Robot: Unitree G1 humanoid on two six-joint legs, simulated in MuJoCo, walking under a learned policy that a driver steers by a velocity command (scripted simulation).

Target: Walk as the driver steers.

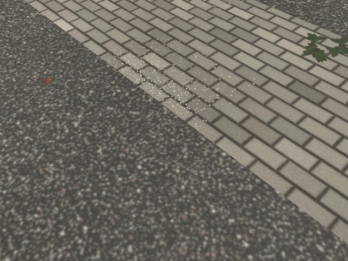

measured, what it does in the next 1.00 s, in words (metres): walks ahead: left foot, then right foot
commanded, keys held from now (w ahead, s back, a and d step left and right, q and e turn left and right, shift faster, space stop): w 0.56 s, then w+e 0.44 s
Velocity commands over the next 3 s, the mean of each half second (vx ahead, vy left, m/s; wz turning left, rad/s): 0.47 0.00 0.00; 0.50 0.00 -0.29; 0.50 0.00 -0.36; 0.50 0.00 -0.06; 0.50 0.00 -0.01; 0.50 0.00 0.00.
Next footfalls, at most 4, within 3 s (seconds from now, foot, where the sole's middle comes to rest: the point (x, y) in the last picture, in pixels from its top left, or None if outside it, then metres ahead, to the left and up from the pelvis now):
0.30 left None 0.34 0.09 -0.78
0.88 right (208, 229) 0.65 -0.07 -0.78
1.42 left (193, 157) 1.01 -0.01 -0.78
1.96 right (248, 127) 1.20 -0.30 -0.78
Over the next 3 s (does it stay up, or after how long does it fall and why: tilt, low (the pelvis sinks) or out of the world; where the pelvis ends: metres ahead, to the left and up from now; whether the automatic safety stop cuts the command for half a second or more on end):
stays up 1.60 -0.35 -0.01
